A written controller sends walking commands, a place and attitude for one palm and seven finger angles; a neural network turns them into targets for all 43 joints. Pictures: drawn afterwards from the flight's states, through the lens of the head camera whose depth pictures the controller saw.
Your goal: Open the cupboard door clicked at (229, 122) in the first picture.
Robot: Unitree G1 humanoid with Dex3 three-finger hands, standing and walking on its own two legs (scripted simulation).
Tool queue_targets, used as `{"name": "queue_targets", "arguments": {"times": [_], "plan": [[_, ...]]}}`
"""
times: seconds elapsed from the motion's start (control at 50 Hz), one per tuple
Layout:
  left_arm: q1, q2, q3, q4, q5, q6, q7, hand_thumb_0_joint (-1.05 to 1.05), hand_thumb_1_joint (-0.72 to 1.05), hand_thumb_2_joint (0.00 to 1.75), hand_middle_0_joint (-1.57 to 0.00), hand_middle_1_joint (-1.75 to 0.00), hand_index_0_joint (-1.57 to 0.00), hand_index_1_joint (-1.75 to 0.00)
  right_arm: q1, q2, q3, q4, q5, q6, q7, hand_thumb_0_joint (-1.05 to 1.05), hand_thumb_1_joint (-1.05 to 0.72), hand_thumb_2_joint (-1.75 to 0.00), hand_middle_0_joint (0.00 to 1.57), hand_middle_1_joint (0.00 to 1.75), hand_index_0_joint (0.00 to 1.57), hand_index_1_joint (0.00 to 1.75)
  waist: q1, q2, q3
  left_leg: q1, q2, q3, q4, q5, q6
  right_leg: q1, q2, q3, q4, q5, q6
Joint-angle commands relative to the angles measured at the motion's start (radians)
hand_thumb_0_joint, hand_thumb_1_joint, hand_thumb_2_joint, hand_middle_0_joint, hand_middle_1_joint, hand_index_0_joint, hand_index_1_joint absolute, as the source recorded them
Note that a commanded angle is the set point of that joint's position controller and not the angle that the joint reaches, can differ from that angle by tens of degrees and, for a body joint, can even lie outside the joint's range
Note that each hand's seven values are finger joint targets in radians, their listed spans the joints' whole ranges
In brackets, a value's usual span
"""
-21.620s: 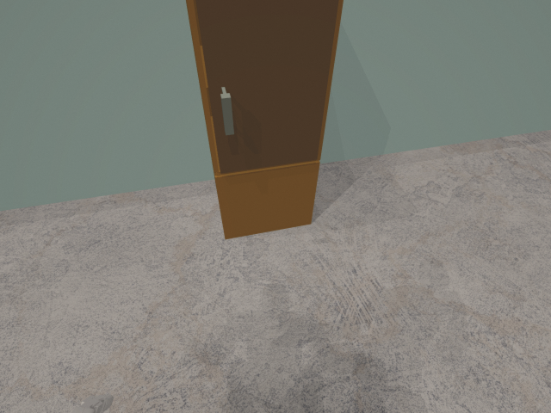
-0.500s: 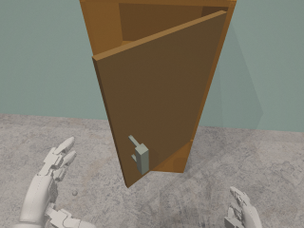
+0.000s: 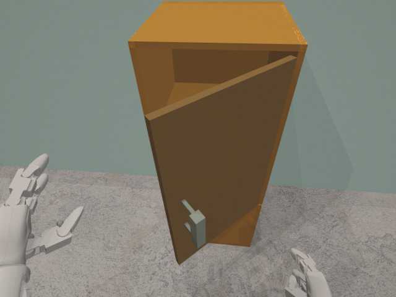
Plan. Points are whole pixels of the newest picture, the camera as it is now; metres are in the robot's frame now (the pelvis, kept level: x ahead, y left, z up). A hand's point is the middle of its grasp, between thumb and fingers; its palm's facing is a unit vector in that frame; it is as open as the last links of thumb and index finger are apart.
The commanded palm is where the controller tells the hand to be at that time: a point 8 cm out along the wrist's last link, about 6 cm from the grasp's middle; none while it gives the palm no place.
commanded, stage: draw the hand back to the body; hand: left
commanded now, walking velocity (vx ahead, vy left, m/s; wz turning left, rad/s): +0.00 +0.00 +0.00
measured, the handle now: (192, 223) +0.32 +0.06 -0.07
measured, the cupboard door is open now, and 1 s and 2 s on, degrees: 43 43 43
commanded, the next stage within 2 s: step back with the hand held close in 0.50 s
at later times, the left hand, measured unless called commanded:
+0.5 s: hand (51, 217) +0.18 +0.24 +0.17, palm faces +0.45 -0.80 -0.40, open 7.5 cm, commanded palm +0.13 +0.28 +0.18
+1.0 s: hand (44, 227) +0.17 +0.25 +0.16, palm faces +0.33 -0.79 -0.52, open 7.4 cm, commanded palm +0.11 +0.29 +0.18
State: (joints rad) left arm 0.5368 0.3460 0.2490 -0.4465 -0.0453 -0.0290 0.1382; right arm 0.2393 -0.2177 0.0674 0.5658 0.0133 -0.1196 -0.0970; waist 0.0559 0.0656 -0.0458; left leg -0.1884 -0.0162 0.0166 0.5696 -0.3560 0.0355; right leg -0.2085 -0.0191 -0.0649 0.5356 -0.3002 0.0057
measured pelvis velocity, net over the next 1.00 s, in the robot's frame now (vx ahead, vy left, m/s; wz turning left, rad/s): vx -0.04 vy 0.00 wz -0.02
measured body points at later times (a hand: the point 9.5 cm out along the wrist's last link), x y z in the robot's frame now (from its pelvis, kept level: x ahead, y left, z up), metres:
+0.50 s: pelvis -0.01 -0.02 +0.01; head -0.03 -0.03 +0.46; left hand +0.15 +0.28 +0.19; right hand +0.18 -0.24 -0.07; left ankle -0.03 +0.09 -0.73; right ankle -0.01 -0.12 -0.73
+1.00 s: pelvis -0.04 +0.00 +0.01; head -0.02 -0.01 +0.46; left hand +0.14 +0.29 +0.19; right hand +0.13 -0.26 -0.07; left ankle -0.03 +0.09 -0.73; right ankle -0.01 -0.12 -0.73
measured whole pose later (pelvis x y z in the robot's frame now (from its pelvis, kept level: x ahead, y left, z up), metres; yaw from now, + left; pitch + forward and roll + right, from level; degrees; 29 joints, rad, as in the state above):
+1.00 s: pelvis -0.04 +0.00 +0.01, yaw -1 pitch +0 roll -1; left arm 0.58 0.42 0.39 -0.49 -0.05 -0.15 0.13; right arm 0.16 -0.24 -0.02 0.58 0.01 0.00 -0.10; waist 0.00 0.02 0.04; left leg -0.24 0.00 0.04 0.47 -0.23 0.03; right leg -0.26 0.00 -0.05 0.41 -0.16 0.00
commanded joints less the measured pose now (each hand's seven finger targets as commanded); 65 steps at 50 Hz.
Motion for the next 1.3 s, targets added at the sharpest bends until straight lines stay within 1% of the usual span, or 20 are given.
{"name": "queue_targets", "arguments": {"times": [0.0,0.06,0.1,0.16,0.24,0.34,0.4,0.48,0.58,0.6,0.62,0.64,0.7,0.78,0.86,0.9,1.0,1.08,1.2,1.28], "plan": [[-0.119,0.175,0.173,-0.203,-0.007,-0.076,0.012,0.00,0.73,0.82,-0.19,-0.30,-0.19,-0.30,-0.135,-0.108,-0.051,-0.146,-0.007,-0.060,-0.001,0.00,-0.90,-0.90,0.20,0.30,0.20,0.30,0.010,0.017,-0.006,-0.004,0.043,-0.045,-0.159,0.341,-0.035,0.095,0.009,0.006,-0.097,0.213,-0.033],[-0.149,0.201,0.215,-0.215,-0.010,-0.092,0.014,0.00,0.83,0.87,-0.20,-0.30,-0.20,-0.30,-0.150,-0.111,-0.056,-0.129,-0.011,-0.068,0.002,0.00,-0.90,-0.90,0.20,0.30,0.20,0.30,0.017,0.049,-0.015,0.022,0.042,-0.038,-0.177,0.361,-0.036,0.126,0.007,0.010,-0.121,0.236,-0.036],[-0.162,0.215,0.241,-0.218,-0.014,-0.098,0.014,0.00,0.90,0.90,-0.20,-0.30,-0.20,-0.30,-0.150,-0.111,-0.061,-0.121,-0.013,-0.068,0.004,0.00,-0.90,-0.90,0.20,0.30,0.20,0.30,0.018,0.013,-0.026,0.040,0.044,-0.034,-0.183,0.389,-0.033,0.142,0.009,0.010,-0.127,0.265,-0.033],[-0.108,0.129,0.175,-0.119,-0.017,-0.088,-0.004,0.00,0.90,0.90,-0.20,-0.30,-0.20,-0.30,-0.155,-0.114,-0.068,-0.108,-0.010,-0.058,0.012,0.00,-0.90,-0.90,0.20,0.30,0.20,0.30,0.011,-0.009,0.039,0.037,0.044,-0.025,-0.198,0.365,-0.028,0.122,0.010,0.010,-0.156,0.250,-0.031],[-0.139,0.151,0.184,-0.135,-0.017,-0.093,-0.009,0.00,0.90,0.90,-0.20,-0.30,-0.20,-0.30,-0.162,-0.121,-0.079,-0.108,-0.011,-0.042,0.014,0.00,-0.90,-0.90,0.20,0.30,0.20,0.30,0.010,-0.031,0.021,0.056,0.040,-0.018,-0.211,0.323,-0.018,0.134,0.011,0.018,-0.172,0.234,-0.025],[-0.159,0.194,0.213,-0.213,-0.010,-0.108,-0.001,0.00,0.90,0.90,-0.20,-0.30,-0.20,-0.30,-0.178,-0.110,-0.077,-0.107,-0.018,-0.050,0.009,0.00,-0.90,-0.90,0.20,0.30,0.20,0.30,0.020,0.014,-0.047,0.085,0.029,-0.015,-0.211,0.343,-0.017,0.179,0.009,0.026,-0.179,0.266,-0.028],[-0.160,0.196,0.213,-0.223,-0.006,-0.110,0.005,0.00,0.90,0.90,-0.20,-0.30,-0.20,-0.30,-0.179,-0.106,-0.072,-0.096,-0.019,-0.061,0.005,0.00,-0.90,-0.90,0.20,0.30,0.20,0.30,0.017,0.063,-0.031,0.088,0.027,-0.016,-0.212,0.354,-0.021,0.174,0.008,0.027,-0.185,0.273,-0.030],[-0.160,0.166,0.192,-0.158,-0.009,-0.104,0.000,0.00,0.90,0.90,-0.20,-0.30,-0.20,-0.30,-0.183,-0.106,-0.075,-0.086,-0.016,-0.063,0.004,0.00,-0.90,-0.90,0.20,0.30,0.20,0.30,0.008,-0.007,0.057,0.076,0.030,-0.013,-0.226,0.290,-0.018,0.128,0.014,0.026,-0.219,0.214,-0.025],[-0.149,0.157,0.193,-0.110,-0.014,-0.108,-0.008,0.00,0.90,0.90,-0.20,-0.30,-0.20,-0.30,-0.182,-0.107,-0.081,-0.080,-0.016,-0.056,0.005,0.00,-0.90,-0.90,0.20,0.30,0.20,0.30,0.014,-0.028,0.052,0.085,0.030,-0.008,-0.234,0.267,-0.011,0.130,0.013,0.033,-0.231,0.189,-0.021],[-0.233,0.173,0.193,-0.131,-0.010,-0.112,-0.007,0.00,0.90,0.90,-0.20,-0.30,-0.20,-0.30,-0.189,-0.110,-0.082,-0.076,-0.014,-0.055,0.005,0.00,-0.90,-0.90,0.20,0.30,0.20,0.30,0.005,-0.023,0.045,0.091,0.029,-0.005,-0.233,0.261,-0.010,0.123,0.014,0.035,-0.233,0.182,-0.021],[-0.294,0.281,0.306,-0.152,-0.001,-0.149,0.000,0.00,0.90,0.90,-0.20,-0.30,-0.20,-0.30,-0.163,-0.131,-0.081,-0.112,-0.006,-0.033,0.005,0.00,-0.90,-0.90,0.20,0.30,0.20,0.30,-0.036,-0.059,0.105,0.010,0.046,-0.032,-0.197,0.205,0.004,0.036,-0.032,0.114,-0.283,0.208,-0.015],[-0.186,0.217,0.261,-0.082,0.000,-0.152,-0.009,0.00,0.90,0.90,-0.20,-0.30,-0.20,-0.30,-0.161,-0.123,-0.087,-0.094,-0.013,-0.017,0.006,0.00,-0.90,-0.90,0.20,0.30,0.20,0.30,-0.040,-0.104,0.075,0.023,0.042,-0.037,-0.171,0.209,0.005,0.033,-0.053,0.117,-0.292,0.214,-0.018],[-0.111,0.194,0.229,-0.126,0.003,-0.162,-0.013,0.00,0.90,0.90,-0.20,-0.30,-0.20,-0.30,-0.174,-0.129,-0.090,-0.109,-0.021,0.006,0.009,0.00,-0.90,-0.90,0.20,0.30,0.20,0.30,-0.043,-0.037,0.015,0.032,0.042,-0.028,-0.162,0.283,-0.002,0.051,-0.067,0.101,-0.255,0.316,-0.023],[-0.018,0.218,0.261,-0.198,-0.002,-0.171,-0.002,0.00,0.90,0.90,-0.20,-0.30,-0.20,-0.30,-0.170,-0.128,-0.103,-0.131,-0.019,0.030,0.007,0.00,-0.90,-0.90,0.20,0.30,0.20,0.30,-0.041,-0.011,-0.125,0.038,0.057,-0.024,-0.148,0.431,-0.009,0.134,-0.066,0.081,-0.172,0.481,-0.018],[0.019,0.259,0.306,-0.243,-0.007,-0.173,0.012,0.00,0.90,0.90,-0.20,-0.30,-0.20,-0.30,-0.177,-0.124,-0.115,-0.149,-0.012,0.054,0.000,0.00,-0.90,-0.90,0.20,0.30,0.20,0.30,-0.042,-0.036,-0.162,0.004,0.062,-0.028,-0.133,0.473,-0.016,0.147,-0.067,0.080,-0.130,0.549,-0.018],[0.034,0.253,0.306,-0.234,-0.009,-0.173,0.016,0.00,0.90,0.90,-0.20,-0.30,-0.20,-0.30,-0.173,-0.122,-0.118,-0.157,-0.008,0.062,-0.002,0.00,-0.90,-0.90,0.20,0.30,0.20,0.30,-0.045,-0.060,-0.141,-0.017,0.068,-0.033,-0.137,0.452,-0.016,0.123,-0.062,0.083,-0.124,0.517,-0.015],[0.029,0.242,0.297,-0.227,-0.004,-0.183,0.022,0.00,0.90,0.90,-0.20,-0.30,-0.20,-0.30,-0.173,-0.133,-0.121,-0.159,-0.007,0.063,-0.006,0.00,-0.90,-0.90,0.20,0.30,0.20,0.30,-0.045,-0.009,-0.078,-0.107,0.087,-0.058,-0.182,0.329,-0.003,0.090,-0.037,0.082,-0.118,0.345,-0.005],[0.008,0.234,0.287,-0.246,0.012,-0.197,0.024,0.00,0.90,0.90,-0.20,-0.30,-0.20,-0.30,-0.171,-0.145,-0.118,-0.172,-0.010,0.051,-0.004,0.00,-0.90,-0.90,0.20,0.30,0.20,0.30,-0.043,0.032,-0.034,-0.273,0.115,-0.103,-0.263,0.084,0.026,0.148,-0.006,0.079,-0.062,0.212,0.002],[-0.046,0.224,0.300,-0.266,0.049,-0.220,0.029,0.00,0.90,0.90,-0.20,-0.30,-0.20,-0.30,-0.153,-0.161,-0.122,-0.184,-0.016,0.027,0.000,0.00,-0.90,-0.90,0.20,0.30,0.20,0.30,-0.045,0.076,0.010,-0.562,0.166,-0.165,-0.339,-0.287,0.077,0.280,0.027,0.088,0.082,0.145,0.012],[-0.067,0.235,0.316,-0.269,0.056,-0.236,0.029,0.00,0.90,0.90,-0.20,-0.30,-0.20,-0.30,-0.133,-0.149,-0.124,-0.180,-0.017,0.008,0.003,0.00,-0.90,-0.90,0.20,0.30,0.20,0.30,-0.052,-0.003,0.012,-0.553,0.130,-0.150,-0.242,-0.305,0.076,0.219,0.008,0.151,0.039,0.111,0.000]]}}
